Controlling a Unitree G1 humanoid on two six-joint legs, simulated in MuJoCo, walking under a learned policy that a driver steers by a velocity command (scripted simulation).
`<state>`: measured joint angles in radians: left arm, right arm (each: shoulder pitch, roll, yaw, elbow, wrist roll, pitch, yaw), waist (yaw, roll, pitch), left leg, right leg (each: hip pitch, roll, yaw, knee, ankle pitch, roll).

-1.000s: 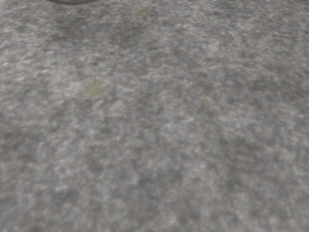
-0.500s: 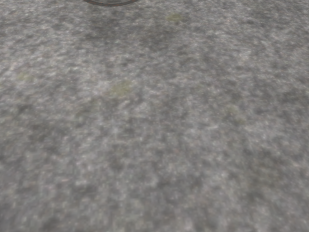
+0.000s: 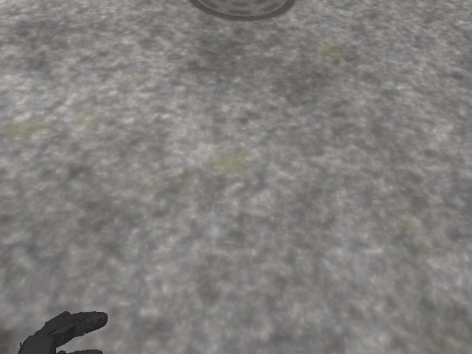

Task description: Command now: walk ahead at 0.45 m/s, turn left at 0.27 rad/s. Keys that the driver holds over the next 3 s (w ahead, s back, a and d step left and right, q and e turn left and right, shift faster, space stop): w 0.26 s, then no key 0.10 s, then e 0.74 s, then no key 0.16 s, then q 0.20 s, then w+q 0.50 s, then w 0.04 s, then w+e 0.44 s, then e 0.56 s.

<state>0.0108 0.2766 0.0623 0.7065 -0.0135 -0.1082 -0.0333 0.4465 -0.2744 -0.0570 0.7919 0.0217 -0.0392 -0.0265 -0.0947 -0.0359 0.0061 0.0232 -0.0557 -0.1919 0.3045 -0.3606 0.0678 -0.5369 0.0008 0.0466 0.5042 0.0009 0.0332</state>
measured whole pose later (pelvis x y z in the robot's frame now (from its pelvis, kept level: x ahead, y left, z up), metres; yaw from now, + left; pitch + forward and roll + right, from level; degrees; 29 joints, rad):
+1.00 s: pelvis +0.33 -0.03 -0.01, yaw -16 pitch +1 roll +3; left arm 0.23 0.30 0.07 0.70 0.02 0.05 0.01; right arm 0.09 -0.31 -0.08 0.77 0.00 0.02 -0.03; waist 0.01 0.03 0.05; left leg -0.46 0.05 0.08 0.85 -0.46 -0.04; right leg -0.33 -0.01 -0.01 0.63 -0.31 -0.05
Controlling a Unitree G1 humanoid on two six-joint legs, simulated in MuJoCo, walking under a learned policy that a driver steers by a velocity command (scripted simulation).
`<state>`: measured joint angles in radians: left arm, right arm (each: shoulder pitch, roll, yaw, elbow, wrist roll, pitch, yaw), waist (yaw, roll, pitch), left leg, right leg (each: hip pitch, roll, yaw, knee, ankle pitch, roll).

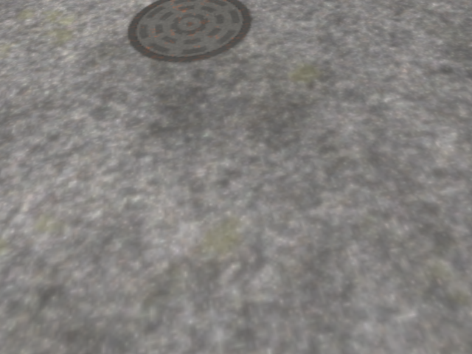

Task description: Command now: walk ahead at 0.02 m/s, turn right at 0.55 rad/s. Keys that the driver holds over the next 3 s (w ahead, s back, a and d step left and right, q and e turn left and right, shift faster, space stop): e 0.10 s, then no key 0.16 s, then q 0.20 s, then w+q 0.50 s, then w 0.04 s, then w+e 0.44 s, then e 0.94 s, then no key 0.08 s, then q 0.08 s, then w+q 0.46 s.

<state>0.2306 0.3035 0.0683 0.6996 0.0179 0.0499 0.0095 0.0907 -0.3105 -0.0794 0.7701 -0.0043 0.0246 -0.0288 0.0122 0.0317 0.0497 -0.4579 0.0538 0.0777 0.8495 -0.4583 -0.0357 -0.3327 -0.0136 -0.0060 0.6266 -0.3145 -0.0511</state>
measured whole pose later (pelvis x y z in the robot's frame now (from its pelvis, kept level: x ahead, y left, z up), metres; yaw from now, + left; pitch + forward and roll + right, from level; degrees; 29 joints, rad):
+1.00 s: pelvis +0.17 +0.08 -0.01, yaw +13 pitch +2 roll -1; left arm 0.42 0.31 0.08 0.82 -0.02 -0.06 0.01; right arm 0.02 -0.28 -0.04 0.61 0.03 -0.02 0.07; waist 0.11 0.02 0.04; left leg -0.59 0.04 0.04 0.66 -0.17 0.05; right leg 0.12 -0.07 -0.20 0.29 -0.42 0.07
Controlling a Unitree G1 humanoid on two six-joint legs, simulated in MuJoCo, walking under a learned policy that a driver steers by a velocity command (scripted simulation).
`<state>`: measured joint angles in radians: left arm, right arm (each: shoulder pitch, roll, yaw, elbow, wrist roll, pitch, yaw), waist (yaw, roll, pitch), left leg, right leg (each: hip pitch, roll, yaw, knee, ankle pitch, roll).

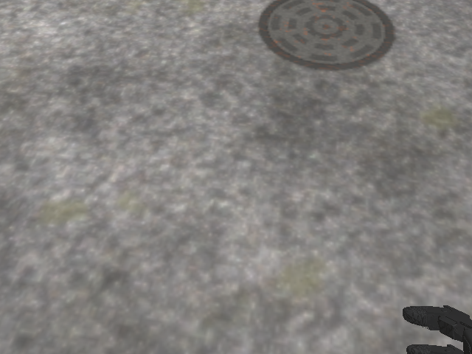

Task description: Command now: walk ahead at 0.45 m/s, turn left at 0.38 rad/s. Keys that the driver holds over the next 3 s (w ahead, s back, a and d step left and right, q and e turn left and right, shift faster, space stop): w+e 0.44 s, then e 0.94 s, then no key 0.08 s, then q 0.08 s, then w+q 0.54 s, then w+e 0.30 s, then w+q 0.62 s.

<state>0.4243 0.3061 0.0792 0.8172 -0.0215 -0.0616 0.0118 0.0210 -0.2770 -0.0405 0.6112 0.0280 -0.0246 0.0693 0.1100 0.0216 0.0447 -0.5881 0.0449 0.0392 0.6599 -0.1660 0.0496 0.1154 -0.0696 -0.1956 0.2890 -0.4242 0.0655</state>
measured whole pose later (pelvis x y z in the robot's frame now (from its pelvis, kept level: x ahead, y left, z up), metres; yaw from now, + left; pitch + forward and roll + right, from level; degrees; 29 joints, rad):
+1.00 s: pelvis +0.46 +0.03 +0.01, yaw -26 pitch +3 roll +0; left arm 0.18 0.32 0.08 0.63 -0.01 0.04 0.02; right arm 0.14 -0.29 -0.04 0.69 0.00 -0.01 -0.02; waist 0.02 0.01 0.02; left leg -0.45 -0.01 -0.12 0.64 -0.24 -0.08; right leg -0.38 0.13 0.19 0.55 -0.21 -0.03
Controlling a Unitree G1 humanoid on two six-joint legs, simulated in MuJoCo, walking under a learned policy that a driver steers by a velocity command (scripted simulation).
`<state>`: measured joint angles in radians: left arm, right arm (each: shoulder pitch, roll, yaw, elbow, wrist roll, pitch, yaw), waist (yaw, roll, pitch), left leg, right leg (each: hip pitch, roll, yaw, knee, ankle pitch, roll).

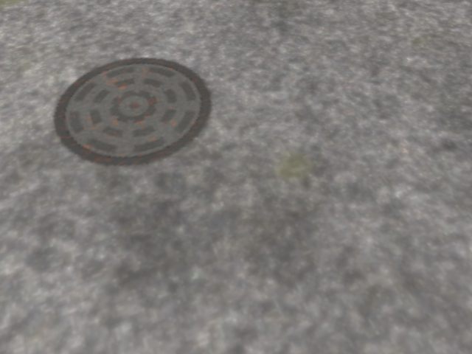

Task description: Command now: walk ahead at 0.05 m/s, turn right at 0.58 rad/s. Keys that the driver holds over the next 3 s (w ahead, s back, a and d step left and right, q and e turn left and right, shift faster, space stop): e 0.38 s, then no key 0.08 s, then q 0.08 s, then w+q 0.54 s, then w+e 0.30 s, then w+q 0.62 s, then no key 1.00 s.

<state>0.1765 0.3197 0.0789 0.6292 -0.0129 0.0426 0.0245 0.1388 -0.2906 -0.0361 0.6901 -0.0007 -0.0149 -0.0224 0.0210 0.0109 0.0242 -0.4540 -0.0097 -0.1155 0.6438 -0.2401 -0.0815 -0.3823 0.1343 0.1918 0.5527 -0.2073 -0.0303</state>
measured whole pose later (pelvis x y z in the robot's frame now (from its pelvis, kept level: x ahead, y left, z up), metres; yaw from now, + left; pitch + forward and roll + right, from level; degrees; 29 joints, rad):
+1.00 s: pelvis +0.10 +0.02 +0.01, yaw -5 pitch +2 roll -2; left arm 0.32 0.31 0.10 0.82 -0.02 -0.06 0.00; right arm 0.16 -0.28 -0.06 0.71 0.03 0.00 0.04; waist 0.06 0.00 0.00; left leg -0.51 0.09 0.03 0.68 -0.24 0.03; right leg 0.02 -0.05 -0.21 0.28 -0.32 0.04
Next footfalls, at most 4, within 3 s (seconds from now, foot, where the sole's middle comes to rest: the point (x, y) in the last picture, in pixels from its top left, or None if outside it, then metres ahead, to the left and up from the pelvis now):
0.02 left None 0.10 0.14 -0.77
0.44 right None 0.01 -0.12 -0.77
1.04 left None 0.24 0.14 -0.77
1.58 right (272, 302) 0.60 -0.05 -0.77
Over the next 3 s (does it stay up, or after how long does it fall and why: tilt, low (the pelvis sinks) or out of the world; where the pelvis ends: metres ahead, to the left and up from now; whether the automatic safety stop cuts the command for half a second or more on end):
stays up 0.87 0.15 0.01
